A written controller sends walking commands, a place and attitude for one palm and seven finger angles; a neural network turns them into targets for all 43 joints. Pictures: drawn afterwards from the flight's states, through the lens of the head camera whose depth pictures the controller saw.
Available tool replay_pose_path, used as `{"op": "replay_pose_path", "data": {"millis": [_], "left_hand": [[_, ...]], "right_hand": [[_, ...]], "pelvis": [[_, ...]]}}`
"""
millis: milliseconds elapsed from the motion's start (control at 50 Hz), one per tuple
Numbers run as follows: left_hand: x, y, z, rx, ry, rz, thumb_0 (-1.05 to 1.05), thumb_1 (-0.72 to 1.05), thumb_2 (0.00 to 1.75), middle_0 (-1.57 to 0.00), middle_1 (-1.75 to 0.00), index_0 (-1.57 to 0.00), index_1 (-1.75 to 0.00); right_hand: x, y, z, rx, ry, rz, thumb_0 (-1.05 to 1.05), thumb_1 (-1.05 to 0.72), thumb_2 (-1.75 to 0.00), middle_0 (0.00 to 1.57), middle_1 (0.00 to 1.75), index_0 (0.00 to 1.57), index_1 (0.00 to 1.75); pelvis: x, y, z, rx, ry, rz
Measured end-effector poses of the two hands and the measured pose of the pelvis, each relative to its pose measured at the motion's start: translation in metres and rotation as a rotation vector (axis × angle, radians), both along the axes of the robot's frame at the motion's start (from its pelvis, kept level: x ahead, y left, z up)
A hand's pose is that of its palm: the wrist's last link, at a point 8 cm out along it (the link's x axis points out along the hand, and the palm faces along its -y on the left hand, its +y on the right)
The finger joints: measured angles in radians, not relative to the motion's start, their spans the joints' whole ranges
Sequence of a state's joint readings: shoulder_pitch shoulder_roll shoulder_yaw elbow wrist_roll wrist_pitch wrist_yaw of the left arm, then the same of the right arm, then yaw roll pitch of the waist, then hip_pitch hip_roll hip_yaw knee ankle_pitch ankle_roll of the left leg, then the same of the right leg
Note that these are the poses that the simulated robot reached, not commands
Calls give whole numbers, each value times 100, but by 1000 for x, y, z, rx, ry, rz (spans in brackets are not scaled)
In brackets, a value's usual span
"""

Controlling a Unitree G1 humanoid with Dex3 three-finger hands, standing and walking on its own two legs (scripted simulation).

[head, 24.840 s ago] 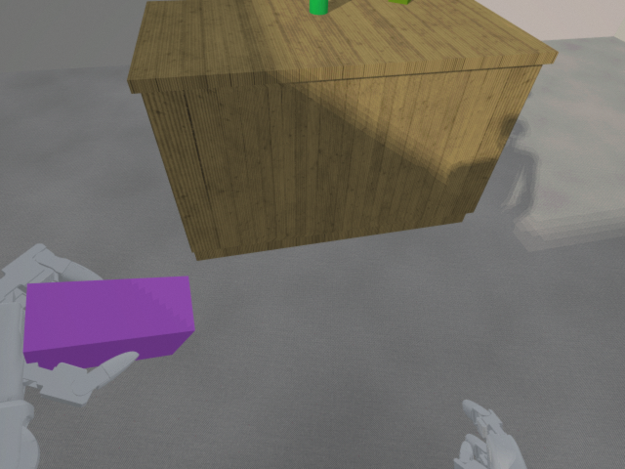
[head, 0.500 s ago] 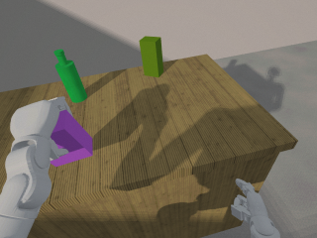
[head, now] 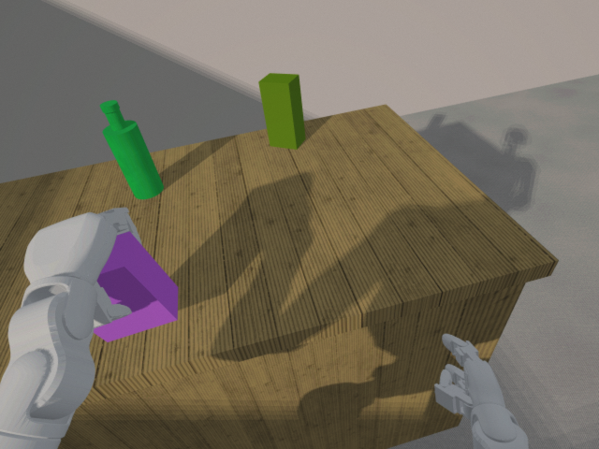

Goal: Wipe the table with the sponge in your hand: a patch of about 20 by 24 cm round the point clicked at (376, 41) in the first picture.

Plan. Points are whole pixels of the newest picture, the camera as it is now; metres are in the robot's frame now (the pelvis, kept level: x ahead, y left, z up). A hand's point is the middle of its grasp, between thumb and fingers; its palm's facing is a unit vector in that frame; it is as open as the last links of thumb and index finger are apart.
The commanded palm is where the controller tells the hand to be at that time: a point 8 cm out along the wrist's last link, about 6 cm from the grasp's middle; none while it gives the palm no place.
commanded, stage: lower the sponge onto the table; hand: left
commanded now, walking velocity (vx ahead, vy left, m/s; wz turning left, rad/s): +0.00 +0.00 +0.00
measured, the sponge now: (127, 298) +0.24 +0.29 +0.11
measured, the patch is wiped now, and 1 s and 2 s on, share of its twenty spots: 0.00 0.00 0.30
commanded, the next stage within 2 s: wipe forward along the first lane in 0.96 s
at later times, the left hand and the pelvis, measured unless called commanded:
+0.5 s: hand (137, 278) +0.25 +0.27 +0.14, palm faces +0.08 -0.11 -0.99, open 9.9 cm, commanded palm +0.21 +0.27 +0.23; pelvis +0.00 +0.00 +0.00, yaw +0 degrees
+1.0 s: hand (139, 282) +0.25 +0.27 +0.14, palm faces +0.06 -0.05 -1.00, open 9.9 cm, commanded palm +0.21 +0.27 +0.21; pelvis +0.01 -0.01 +0.00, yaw +0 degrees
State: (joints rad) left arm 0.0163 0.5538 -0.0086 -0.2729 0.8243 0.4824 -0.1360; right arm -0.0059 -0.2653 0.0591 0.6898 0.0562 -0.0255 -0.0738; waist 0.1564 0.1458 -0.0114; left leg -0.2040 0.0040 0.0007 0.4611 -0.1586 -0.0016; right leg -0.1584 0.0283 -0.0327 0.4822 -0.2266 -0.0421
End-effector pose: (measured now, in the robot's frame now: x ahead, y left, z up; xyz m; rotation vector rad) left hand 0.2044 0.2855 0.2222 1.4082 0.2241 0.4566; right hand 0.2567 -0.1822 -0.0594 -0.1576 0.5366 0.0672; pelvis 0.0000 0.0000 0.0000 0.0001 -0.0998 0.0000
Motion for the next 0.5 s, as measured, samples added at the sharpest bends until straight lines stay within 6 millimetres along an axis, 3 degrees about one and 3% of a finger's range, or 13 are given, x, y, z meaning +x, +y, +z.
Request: {"op": "replay_pose_path", "data": {"millis": [120, 200, 300, 360, 500], "left_hand": [[-4, -24, -26, 12, 89, -110, -1, -49, 103, -75, -135, -76, -135], [-2, -22, -16, 72, 41, -117, -1, -49, 104, -75, -134, -76, -134], [8, -2, 5, 62, -47, -23, -1, -49, 104, -75, -135, -76, -134], [15, 4, 7, 35, -45, 17, -1, -49, 104, -75, -135, -76, -135], [19, -20, -26, -7, 85, -76, -1, -49, 104, -74, -135, -76, -135]], "right_hand": [[-3, 1, 1, -22, -12, 12, 1, -90, -90, 20, 30, 20, 30], [-5, 3, 0, -30, -5, 23, 1, -90, -90, 20, 30, 20, 30], [-7, 3, 0, -18, 4, 13, 1, -90, -90, 20, 30, 20, 30], [-7, 1, 1, -11, -1, 1, 1, -90, -90, 20, 30, 20, 30], [-8, -7, -1, -11, -8, -23, 1, -90, -90, 20, 30, 20, 30]], "pelvis": [[-2, 0, -1, 3, -11, -2], [-3, -2, -1, 3, -22, -4], [-5, -5, 0, 2, -20, -3], [-6, -5, 0, 1, -11, 1], [-1, -1, 0, 4, 3, -6]]}}
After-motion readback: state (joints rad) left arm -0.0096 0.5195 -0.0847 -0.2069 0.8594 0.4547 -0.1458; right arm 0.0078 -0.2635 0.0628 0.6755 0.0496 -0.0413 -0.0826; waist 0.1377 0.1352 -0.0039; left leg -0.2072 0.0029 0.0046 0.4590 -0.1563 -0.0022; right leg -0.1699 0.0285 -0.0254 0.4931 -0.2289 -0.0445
